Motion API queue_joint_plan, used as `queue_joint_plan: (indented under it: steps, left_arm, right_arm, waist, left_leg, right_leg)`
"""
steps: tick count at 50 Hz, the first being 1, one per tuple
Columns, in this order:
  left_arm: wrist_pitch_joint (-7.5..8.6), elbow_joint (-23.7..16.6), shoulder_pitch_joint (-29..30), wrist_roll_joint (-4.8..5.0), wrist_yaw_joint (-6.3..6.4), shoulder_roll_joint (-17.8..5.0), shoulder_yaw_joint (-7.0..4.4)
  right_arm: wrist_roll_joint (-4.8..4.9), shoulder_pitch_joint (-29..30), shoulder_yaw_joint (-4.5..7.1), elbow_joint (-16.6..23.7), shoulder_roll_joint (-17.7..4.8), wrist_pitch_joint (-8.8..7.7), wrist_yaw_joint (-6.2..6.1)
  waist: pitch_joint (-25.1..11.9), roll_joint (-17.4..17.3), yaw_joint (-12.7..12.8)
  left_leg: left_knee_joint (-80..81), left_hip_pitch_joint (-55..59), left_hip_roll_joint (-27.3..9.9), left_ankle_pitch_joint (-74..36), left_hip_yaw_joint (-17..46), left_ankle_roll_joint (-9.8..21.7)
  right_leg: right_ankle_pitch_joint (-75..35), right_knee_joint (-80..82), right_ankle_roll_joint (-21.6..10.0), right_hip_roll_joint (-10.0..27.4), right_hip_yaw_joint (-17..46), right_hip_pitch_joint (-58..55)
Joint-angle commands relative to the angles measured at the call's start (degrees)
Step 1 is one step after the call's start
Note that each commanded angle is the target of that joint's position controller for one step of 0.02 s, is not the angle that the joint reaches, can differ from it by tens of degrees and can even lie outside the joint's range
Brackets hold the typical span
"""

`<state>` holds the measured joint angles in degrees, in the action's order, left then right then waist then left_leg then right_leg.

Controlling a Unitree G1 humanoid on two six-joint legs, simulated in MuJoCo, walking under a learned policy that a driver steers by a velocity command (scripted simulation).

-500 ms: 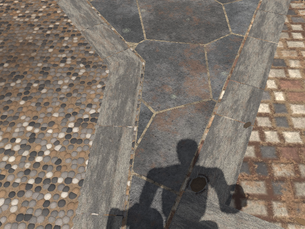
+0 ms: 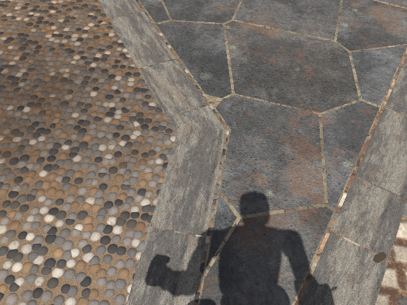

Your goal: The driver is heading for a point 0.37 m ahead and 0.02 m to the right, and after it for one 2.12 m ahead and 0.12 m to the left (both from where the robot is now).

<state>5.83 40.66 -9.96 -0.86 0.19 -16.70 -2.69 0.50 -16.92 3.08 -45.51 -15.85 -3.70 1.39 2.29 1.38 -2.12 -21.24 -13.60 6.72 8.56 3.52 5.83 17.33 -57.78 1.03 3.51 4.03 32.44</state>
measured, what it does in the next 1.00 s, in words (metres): walks ahead: right foot, then left foot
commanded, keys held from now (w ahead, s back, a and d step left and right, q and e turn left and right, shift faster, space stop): w+q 0.10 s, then w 0.10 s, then no key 0.80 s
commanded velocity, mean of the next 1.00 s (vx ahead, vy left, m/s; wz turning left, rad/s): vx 0.22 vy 0.00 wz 0.17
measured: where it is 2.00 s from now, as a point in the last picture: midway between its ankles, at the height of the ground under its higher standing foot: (193, 294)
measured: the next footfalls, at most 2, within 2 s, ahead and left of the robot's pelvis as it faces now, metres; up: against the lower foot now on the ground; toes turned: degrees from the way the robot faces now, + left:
right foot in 0.26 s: +0.35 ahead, -0.13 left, +0.00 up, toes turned +10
left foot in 0.62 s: +0.33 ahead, +0.12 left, +0.00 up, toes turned +7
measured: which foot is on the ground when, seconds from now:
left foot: down 0.00-0.28, up 0.30-0.60, down 0.62-1.00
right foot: up 0.00-0.24, down 0.26-1.00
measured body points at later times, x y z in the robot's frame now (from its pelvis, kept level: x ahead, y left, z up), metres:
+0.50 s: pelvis +0.25 -0.05 +0.00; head +0.28 -0.05 +0.44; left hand +0.33 +0.22 -0.11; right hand +0.41 -0.30 -0.12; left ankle +0.23 +0.10 -0.70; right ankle +0.31 -0.14 -0.74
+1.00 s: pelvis +0.31 -0.01 -0.01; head +0.32 -0.01 +0.44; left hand +0.36 +0.27 -0.14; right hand +0.47 -0.24 -0.13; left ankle +0.29 +0.11 -0.74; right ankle +0.31 -0.14 -0.74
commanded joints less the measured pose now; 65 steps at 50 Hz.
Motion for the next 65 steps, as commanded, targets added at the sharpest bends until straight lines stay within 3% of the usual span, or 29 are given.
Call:
queue_joint_plan:
  steps: [1, 4, 8, 10, 12, 13, 14, 15, 16, 17, 18, 19, 21, 23, 26, 29, 30, 31, 32, 33, 34, 36, 39, 45, 54, 65]
  left_arm:
    - [0.0, -4.4, 1.6, -0.24, 0.56, -4.3, -1.22]
    - [0.43, -5.8, 7.5, 0.12, 0.18, -2.7, -0.62]
    - [1.37, -6.9, 12.2, 0.99, -1.01, -3.4, -0.68]
    - [1.85, -7.1, 12.3, 0.97, -1.48, -4.5, -1.06]
    - [2.41, -6.0, 8.1, 0.08, -1.33, -5.8, -1.8]
    - [2.85, -5.0, 3.1, -0.83, -1.09, -7.3, -2.41]
    - [3.1, -4.2, -4.8, -1.98, -0.81, -10.4, -3.04]
    - [2.0, -1.8, -9.9, -1.68, -1.06, -13.0, -3.89]
    - [1.2, -1.4, -11.4, 0.61, -1.55, -9.0, -3.12]
    - [0.75, -2.1, -7.8, 0.95, -1.5, -6.4, -2.24]
    - [0.33, -2.5, -3.8, 0.33, -1.52, -4.8, -1.41]
    - [0.1, -2.3, -0.9, 0.24, -1.68, -3.2, -0.66]
    - [-0.15, -1.2, 2.1, -0.36, -1.91, -2.5, -0.21]
    - [-0.61, -0.4, 4.0, -0.6, -1.77, -4.2, -0.68]
    - [-1.53, 1.3, 3.4, 0.06, -1.28, -5.8, -1.08]
    - [-2.28, 2.6, 4.4, 0.62, -1.3, -5.2, -0.45]
    - [-2.38, 3.4, 3.3, 0.75, -1.4, -4.2, 0.01]
    - [-2.39, 4.2, 1.5, 0.26, -1.48, -2.9, 0.57]
    - [-2.37, 4.8, -1.5, -0.7, -1.58, -2.7, 0.69]
    - [-2.61, 5.4, -4.2, -0.46, -1.37, -1.7, 0.9]
    - [-3.02, 5.6, -1.7, -0.39, -0.98, -2.5, 0.9]
    - [-3.68, 5.8, -0.3, -0.08, -0.36, -3.1, 0.67]
    - [-3.91, 6.8, -1.2, -0.07, -0.07, -3.5, 0.57]
    - [-4.52, 9.4, -0.3, 0.53, 0.23, -3.7, 0.38]
    - [-5.83, 13.7, 0.7, 0.68, 1.16, -4.1, 0.11]
    - [-5.99, 18.1, 0.4, 0.63, 1.67, -3.6, 0.29]
  right_arm:
    - [0.44, 1.5, 2.71, 4.6, -10.3, -0.69, -1.34]
    - [0.91, -1.0, 2.88, 4.0, -10.4, 0.12, -2.08]
    - [1.09, -5.4, 2.54, 2.6, -9.2, 0.93, -2.44]
    - [0.7, -6.3, 2.47, 2.1, -8.9, 1.18, -2.54]
    - [0.31, -5.0, 2.49, 2.3, -8.7, 1.71, -2.67]
    - [0.12, -4.0, 2.07, 2.9, -7.7, 1.72, -2.65]
    - [-0.84, -2.5, 1.21, 4.9, -5.9, 1.48, -2.76]
    - [-0.15, -13.7, -0.05, 3.6, -2.2, 0.94, -2.44]
    - [0.22, -15.0, 0.58, 2.4, -6.8, 0.89, -2.31]
    - [0.7, -8.2, 1.53, 3.1, -9.7, 1.39, -2.42]
    - [0.29, -3.4, 1.49, 4.4, -9.3, 1.95, -2.72]
    - [-0.42, -0.7, 1.56, 5.2, -8.6, 2.5, -2.84]
    - [-0.35, -2.2, 0.97, 5.2, -5.0, 3.67, -2.75]
    - [-0.44, -3.2, 0.28, 4.7, -2.9, 4.13, -2.96]
    - [-0.58, -1.6, 0.25, 4.4, -3.4, 4.65, -3.11]
    - [-1.08, 0.8, 0.63, 4.4, -4.1, 5.25, -2.96]
    - [-1.71, 2.4, 0.68, 5.0, -4.4, 5.32, -3.02]
    - [-2.27, 3.8, 0.83, 6.1, -5.8, 5.28, -3.25]
    - [-1.99, 5.1, 1.29, 7.0, -8.6, 5.29, -3.61]
    - [-1.35, 6.7, 1.55, 6.4, -9.1, 5.4, -3.64]
    - [-1.27, 7.4, 1.14, 6.4, -6.3, 5.25, -3.22]
    - [-1.81, 7.5, 0.53, 6.1, -4.6, 4.48, -2.86]
    - [-1.21, 6.3, 0.61, 5.3, -4.8, 3.49, -2.89]
    - [-0.93, 6.4, 0.67, 4.0, -4.7, 3.46, -3.0]
    - [-0.85, 6.5, 0.7, 0.1, -4.3, 3.32, -2.99]
    - [-0.82, 6.3, 0.48, -5.6, -4.0, 3.52, -3.49]
  waist:
    - [-2.5, -4.2, 1.4]
    - [-2.2, -5.4, -1.0]
    - [-2.2, -6.3, -3.2]
    - [-2.0, -7.0, -2.8]
    - [-3.0, -8.2, 0.0]
    - [-7.1, -7.8, 2.7]
    - [-15.6, -3.3, 6.2]
    - [-24.6, 13.7, 3.7]
    - [-25.2, 11.2, 4.6]
    - [-16.7, 5.5, 5.8]
    - [-12.5, 1.2, 5.0]
    - [-8.5, 0.0, 3.7]
    - [-7.0, 4.0, 0.4]
    - [-8.3, 6.3, -0.6]
    - [-11.4, 6.1, 0.2]
    - [-8.8, 4.9, -0.3]
    - [-7.3, 4.1, -0.1]
    - [-6.1, 2.1, 0.5]
    - [-5.5, -2.7, 3.0]
    - [-5.3, -8.2, 4.9]
    - [-3.3, -7.5, 3.1]
    - [-2.1, -6.4, 2.7]
    - [-4.0, -5.3, 2.6]
    - [-5.1, -2.8, 2.6]
    - [-3.9, -1.8, 2.9]
    - [-1.7, -1.9, 2.8]
  left_leg:
    - [9.7, 1.0, -14.0, -11.8, 14.3, 10.0]
    - [8.4, -1.7, -10.9, -9.3, 11.6, 7.0]
    - [5.2, 3.3, -13.1, -6.0, 14.7, 5.9]
    - [2.3, 8.0, -15.2, -7.2, 17.3, 5.4]
    - [-4.3, 10.9, -14.2, -20.3, 17.0, 3.4]
    - [-11.4, 9.9, -11.3, -27.0, 15.0, 1.3]
    - [-25.0, 2.3, -8.0, -18.7, 12.0, -1.3]
    - [-45.2, -16.0, 0.7, 20.8, 6.7, -6.0]
    - [-52.0, -21.3, -1.3, 29.9, 9.1, -6.9]
    - [-54.6, -23.8, -3.3, 26.5, 9.0, -7.7]
    - [-52.5, -23.2, -5.3, 23.3, 6.9, -8.3]
    - [-48.1, -22.2, -7.1, 21.6, 5.7, -8.7]
    - [-37.6, -14.1, -9.3, 18.7, 3.3, -9.3]
    - [-28.1, -7.2, -8.8, 15.9, 0.5, -10.3]
    - [-18.6, -0.3, -8.5, 5.7, -0.6, -10.0]
    - [-8.9, 5.9, -7.9, -2.3, -1.6, -7.9]
    - [-5.0, 7.5, -8.4, -4.5, -0.8, -6.9]
    - [-2.9, 9.3, -11.4, -8.6, 2.7, -5.5]
    - [-3.8, 10.3, -15.0, -12.0, 5.5, -3.7]
    - [-4.3, 6.2, -14.5, -2.4, 5.3, -2.1]
    - [-3.2, 1.7, -12.4, 4.4, 4.6, -2.6]
    - [-3.5, 0.2, -11.0, 0.8, 3.6, -4.2]
    - [-6.1, 2.6, -10.6, -7.9, 2.8, -4.6]
    - [-7.5, 3.9, -10.2, -14.2, 2.4, -4.1]
    - [-6.3, 3.6, -9.3, -12.6, 1.4, -4.2]
    - [-4.2, 3.3, -8.3, -6.4, 0.2, -4.7]
  right_leg:
    - [-8.1, 9.4, 2.3, 0.4, -0.4, 2.7]
    - [-19.6, 21.4, 3.1, -2.2, -0.9, -2.2]
    - [-23.2, 28.5, 2.2, -3.3, -0.4, -4.3]
    - [-19.6, 30.5, 0.6, -3.1, -0.1, -4.1]
    - [-17.8, 34.3, -2.1, -4.4, -1.8, -9.1]
    - [-24.4, 35.3, -4.4, -2.8, -1.5, -18.1]
    - [-41.7, 30.5, -8.4, 5.9, 6.0, -33.5]
    - [-52.0, 28.3, -20.5, 20.0, 25.5, -53.8]
    - [-43.1, 31.4, -20.9, 21.6, 32.5, -52.4]
    - [-40.7, 32.4, -18.2, 18.7, 25.0, -45.4]
    - [-42.9, 33.4, -16.0, 15.7, 19.1, -38.6]
    - [-45.8, 34.7, -15.3, 13.3, 14.7, -32.0]
    - [-46.3, 37.5, -13.6, 9.1, 8.8, -23.1]
    - [-49.9, 38.6, -14.2, 7.6, 5.0, -19.0]
    - [-44.1, 39.1, -14.0, 7.9, 3.6, -19.0]
    - [-23.7, 39.2, -11.5, 6.5, 3.4, -15.1]
    - [-14.2, 39.2, -9.3, 4.9, 3.5, -13.8]
    - [-5.4, 38.4, -6.4, 3.2, 3.3, -12.0]
    - [3.0, 36.6, -4.0, -0.3, 1.2, -10.1]
    - [3.6, 36.1, -2.6, -2.9, -1.8, -12.4]
    - [1.1, 34.9, -1.7, -3.2, -2.9, -15.0]
    - [-3.4, 33.6, -1.9, -2.6, -2.7, -16.1]
    - [-9.5, 32.5, -2.0, -2.0, -2.2, -17.9]
    - [-14.7, 31.2, -1.6, -1.6, -2.1, -20.6]
    - [-14.2, 31.9, -1.3, -1.5, -2.0, -22.4]
    - [-9.5, 33.8, -1.2, -1.7, -2.3, -21.1]
Velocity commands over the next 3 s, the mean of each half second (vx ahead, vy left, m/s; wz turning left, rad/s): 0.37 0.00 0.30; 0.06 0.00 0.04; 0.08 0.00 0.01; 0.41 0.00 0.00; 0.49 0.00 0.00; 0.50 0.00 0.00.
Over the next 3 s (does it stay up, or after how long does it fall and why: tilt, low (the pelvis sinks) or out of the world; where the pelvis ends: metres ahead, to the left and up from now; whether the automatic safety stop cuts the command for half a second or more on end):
stays up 1.06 0.15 0.00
